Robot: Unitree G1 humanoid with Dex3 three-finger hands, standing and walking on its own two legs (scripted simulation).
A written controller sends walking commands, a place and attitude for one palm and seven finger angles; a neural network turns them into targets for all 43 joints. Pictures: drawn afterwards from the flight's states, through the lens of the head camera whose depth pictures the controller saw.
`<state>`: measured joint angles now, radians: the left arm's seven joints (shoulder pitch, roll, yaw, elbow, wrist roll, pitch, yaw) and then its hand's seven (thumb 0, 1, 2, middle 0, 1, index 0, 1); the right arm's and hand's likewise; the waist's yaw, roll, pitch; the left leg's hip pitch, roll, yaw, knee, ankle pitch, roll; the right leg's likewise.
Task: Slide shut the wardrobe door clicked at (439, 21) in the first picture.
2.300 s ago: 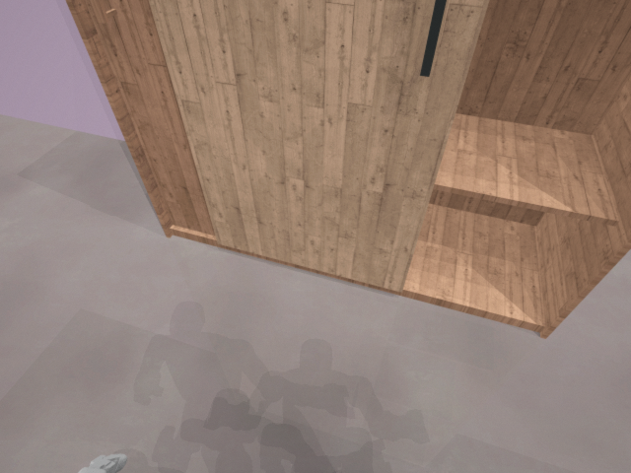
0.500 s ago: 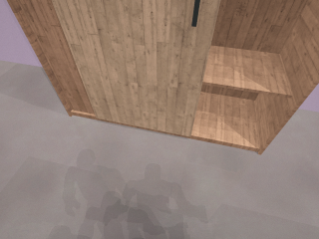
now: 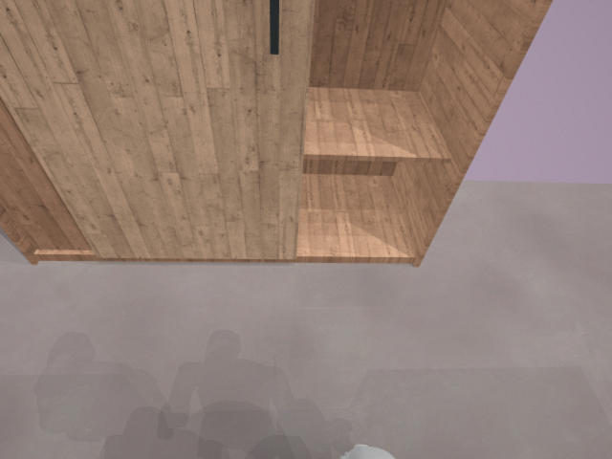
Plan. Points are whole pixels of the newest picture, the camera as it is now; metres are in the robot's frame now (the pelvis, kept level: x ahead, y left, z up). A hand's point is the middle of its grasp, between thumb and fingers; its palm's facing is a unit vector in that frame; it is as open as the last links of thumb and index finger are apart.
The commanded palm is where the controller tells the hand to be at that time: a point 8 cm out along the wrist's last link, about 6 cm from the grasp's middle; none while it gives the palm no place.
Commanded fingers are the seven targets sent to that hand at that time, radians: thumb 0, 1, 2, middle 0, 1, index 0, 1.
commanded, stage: walk to a spot facing it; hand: left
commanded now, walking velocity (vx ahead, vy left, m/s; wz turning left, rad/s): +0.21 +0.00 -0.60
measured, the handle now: out of the picture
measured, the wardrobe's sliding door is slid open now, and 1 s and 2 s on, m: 0.50 0.50 0.50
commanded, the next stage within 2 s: turn to face it in 0.18 s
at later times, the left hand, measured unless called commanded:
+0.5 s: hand (241, 415) +0.22 +0.11 -0.18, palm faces -0.19 -0.97 -0.17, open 7.3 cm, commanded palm none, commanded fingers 0.00 0.90 0.90 -0.20 -0.30 -0.20 -0.30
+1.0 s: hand (231, 427) +0.20 +0.12 -0.17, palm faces +0.05 -0.96 -0.26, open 7.4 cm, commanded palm none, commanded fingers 0.00 0.90 0.90 -0.20 -0.30 -0.20 -0.30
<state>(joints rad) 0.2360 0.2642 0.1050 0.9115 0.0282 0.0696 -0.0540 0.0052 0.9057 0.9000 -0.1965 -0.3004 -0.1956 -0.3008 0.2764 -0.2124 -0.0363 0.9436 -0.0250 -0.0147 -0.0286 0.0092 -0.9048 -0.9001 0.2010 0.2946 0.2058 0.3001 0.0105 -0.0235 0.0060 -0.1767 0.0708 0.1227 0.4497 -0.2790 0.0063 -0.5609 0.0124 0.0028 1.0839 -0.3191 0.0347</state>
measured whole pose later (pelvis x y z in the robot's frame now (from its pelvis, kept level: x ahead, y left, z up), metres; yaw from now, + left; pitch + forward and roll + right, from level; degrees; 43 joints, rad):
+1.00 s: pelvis +0.15 -0.07 -0.01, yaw -1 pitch +0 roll +1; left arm 0.24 0.17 0.05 1.00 0.02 0.01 0.03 0.00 0.91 0.90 -0.19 -0.30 -0.19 -0.30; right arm 0.22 -0.20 -0.07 1.01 -0.01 0.04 -0.01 0.01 -0.91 -0.90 0.20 0.29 0.21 0.30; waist 0.00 0.03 0.03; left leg -0.36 -0.04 -0.02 0.59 -0.28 0.02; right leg -0.25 -0.03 -0.06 0.55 -0.29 0.01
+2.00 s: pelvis +0.36 -0.06 +0.00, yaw +7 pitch +0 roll -1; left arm 0.24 0.15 0.06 1.04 0.02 -0.06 0.02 -0.01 0.95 0.90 -0.20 -0.30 -0.20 -0.30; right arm 0.28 -0.16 -0.06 1.08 -0.03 -0.01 -0.01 0.01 -0.91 -0.90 0.20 0.29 0.20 0.30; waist -0.02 0.03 0.03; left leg -0.49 0.11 0.06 1.02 -0.31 0.01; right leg -0.20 0.00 -0.17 0.43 -0.23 -0.05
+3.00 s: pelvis +0.42 -0.06 -0.01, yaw +7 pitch +2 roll -1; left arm 0.29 0.14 0.02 1.06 0.02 -0.03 0.05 0.01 0.91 0.90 -0.20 -0.30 -0.20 -0.30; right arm 0.27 -0.21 -0.04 1.04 -0.01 0.03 -0.02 0.01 -0.91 -0.90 0.20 0.29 0.20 0.30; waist 0.01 0.04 0.04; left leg -0.23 0.04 0.04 0.55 -0.36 -0.01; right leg -0.26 -0.03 -0.07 0.54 -0.31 0.01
